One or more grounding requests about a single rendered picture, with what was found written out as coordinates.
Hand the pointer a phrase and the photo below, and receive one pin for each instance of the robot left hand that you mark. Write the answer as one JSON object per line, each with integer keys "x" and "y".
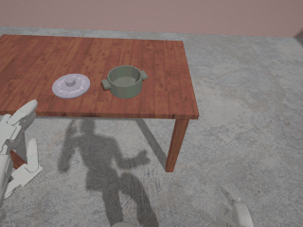
{"x": 11, "y": 129}

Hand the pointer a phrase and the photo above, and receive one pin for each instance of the knob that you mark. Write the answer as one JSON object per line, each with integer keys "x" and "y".
{"x": 69, "y": 81}

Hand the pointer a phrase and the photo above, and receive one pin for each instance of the table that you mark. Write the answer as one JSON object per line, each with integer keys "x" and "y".
{"x": 30, "y": 64}

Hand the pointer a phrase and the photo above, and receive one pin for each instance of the lid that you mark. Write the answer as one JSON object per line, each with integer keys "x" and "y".
{"x": 81, "y": 86}

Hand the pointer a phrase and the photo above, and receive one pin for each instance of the robot right hand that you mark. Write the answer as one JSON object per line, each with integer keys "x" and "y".
{"x": 235, "y": 216}

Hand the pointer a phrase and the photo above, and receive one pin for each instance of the pot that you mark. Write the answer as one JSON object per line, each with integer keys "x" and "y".
{"x": 125, "y": 81}

